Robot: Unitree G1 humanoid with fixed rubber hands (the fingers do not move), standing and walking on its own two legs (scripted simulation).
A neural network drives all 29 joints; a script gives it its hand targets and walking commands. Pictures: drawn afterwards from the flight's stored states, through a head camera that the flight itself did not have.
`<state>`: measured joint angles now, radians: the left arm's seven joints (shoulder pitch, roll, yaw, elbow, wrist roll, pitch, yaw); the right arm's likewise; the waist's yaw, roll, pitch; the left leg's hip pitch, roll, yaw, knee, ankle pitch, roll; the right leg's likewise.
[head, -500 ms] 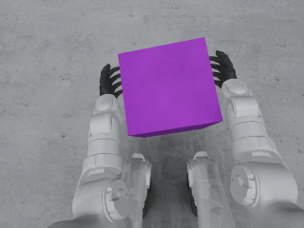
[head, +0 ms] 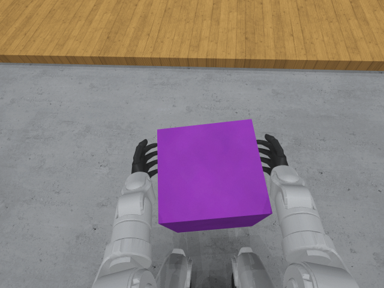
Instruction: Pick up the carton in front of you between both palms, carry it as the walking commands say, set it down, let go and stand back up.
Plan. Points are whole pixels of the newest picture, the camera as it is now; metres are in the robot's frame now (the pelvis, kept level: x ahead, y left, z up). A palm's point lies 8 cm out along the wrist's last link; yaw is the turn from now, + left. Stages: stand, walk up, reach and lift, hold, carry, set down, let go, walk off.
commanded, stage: reach and lift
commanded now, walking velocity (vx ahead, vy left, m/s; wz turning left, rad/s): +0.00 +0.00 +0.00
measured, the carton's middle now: (209, 183) +0.38 +0.00 -0.11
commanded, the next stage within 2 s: hold in 1.56 s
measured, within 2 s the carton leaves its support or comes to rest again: neither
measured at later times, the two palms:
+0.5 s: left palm (113, 154) +0.34 +0.16 +0.12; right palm (304, 157) +0.33 -0.14 +0.12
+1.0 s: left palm (107, 149) +0.33 +0.15 +0.15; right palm (315, 152) +0.33 -0.15 +0.15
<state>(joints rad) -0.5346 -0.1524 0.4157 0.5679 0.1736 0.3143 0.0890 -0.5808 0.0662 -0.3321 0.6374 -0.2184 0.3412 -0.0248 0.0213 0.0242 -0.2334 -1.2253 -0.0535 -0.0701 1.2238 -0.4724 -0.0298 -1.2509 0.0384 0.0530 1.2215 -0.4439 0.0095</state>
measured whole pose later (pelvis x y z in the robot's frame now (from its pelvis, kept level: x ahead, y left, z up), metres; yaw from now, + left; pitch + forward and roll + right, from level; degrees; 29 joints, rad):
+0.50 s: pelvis +0.04 +0.01 +0.11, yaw -1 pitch +4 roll +0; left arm -0.29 -0.16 0.29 0.42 0.22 0.49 0.04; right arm -0.27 0.15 -0.26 0.41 -0.24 0.51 -0.03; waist 0.00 0.01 -0.11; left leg -0.37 -0.03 -0.08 0.60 -0.29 -0.01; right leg -0.39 0.02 0.07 0.58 -0.26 0.01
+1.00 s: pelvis +0.03 +0.01 +0.12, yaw -1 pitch -4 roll +0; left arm -0.37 -0.18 0.35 0.41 0.33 0.59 0.00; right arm -0.35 0.18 -0.32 0.39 -0.33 0.62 0.01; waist 0.00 0.01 0.02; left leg -0.17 -0.02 -0.08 0.46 -0.23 -0.01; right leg -0.19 0.02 0.07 0.45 -0.20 0.01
